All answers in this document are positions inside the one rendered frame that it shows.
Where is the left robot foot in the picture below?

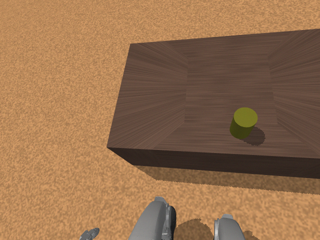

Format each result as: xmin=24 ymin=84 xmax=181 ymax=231
xmin=161 ymin=206 xmax=176 ymax=240

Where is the can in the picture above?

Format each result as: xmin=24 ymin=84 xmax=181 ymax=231
xmin=229 ymin=107 xmax=258 ymax=139

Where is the left robot hand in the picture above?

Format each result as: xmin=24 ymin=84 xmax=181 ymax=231
xmin=79 ymin=227 xmax=100 ymax=240

